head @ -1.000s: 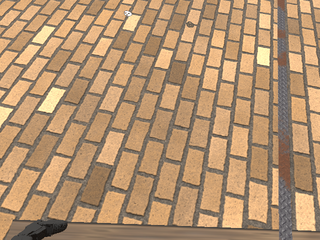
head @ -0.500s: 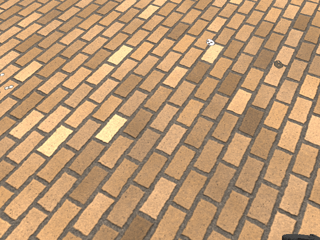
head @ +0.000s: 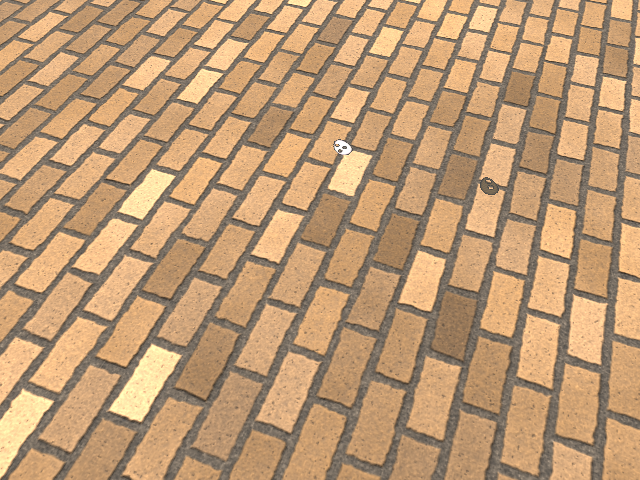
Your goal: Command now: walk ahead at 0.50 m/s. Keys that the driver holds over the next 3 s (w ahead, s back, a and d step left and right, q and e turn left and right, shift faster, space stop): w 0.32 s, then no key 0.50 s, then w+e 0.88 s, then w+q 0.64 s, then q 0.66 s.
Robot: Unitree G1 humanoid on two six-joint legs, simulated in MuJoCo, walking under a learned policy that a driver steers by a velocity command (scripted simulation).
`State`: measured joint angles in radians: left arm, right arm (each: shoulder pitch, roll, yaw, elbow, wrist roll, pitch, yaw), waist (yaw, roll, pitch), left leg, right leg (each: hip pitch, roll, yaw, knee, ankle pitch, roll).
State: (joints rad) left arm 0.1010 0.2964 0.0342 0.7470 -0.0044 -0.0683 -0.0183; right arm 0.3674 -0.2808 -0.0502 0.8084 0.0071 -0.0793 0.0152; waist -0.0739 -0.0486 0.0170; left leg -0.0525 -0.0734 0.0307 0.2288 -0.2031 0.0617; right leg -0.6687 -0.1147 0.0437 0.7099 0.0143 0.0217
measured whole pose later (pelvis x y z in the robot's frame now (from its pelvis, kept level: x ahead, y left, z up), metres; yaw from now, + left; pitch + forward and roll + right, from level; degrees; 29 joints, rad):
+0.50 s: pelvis +0.27 -0.06 +0.00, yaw +0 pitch +1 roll -1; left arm 0.30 0.27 0.04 0.86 0.01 -0.07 -0.02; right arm 0.13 -0.29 -0.05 0.77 0.00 -0.06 0.00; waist 0.05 0.04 0.04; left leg -0.63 0.10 -0.04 0.73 -0.04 -0.02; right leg -0.11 0.06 -0.04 0.26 -0.18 -0.06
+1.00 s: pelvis +0.39 -0.03 -0.01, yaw -4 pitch +0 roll +2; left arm 0.32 0.25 0.04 0.96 0.00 0.00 0.03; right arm 0.12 -0.25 -0.05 0.86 0.02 -0.02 -0.02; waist 0.05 0.00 -0.02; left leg -0.37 -0.02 0.05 0.64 -0.33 0.02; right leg -0.24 -0.03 0.02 0.57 -0.35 -0.03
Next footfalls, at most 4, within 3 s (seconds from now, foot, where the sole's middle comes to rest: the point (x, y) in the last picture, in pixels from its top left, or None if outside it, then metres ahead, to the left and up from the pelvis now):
0.18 right None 0.28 -0.15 -0.78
0.62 left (271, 479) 0.49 0.08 -0.78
0.92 right None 0.41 -0.16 -0.78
1.24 left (262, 439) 0.58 0.09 -0.78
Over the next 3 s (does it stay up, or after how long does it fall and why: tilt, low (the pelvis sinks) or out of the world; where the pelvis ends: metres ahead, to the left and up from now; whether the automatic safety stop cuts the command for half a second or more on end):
stays up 1.22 -0.33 -0.01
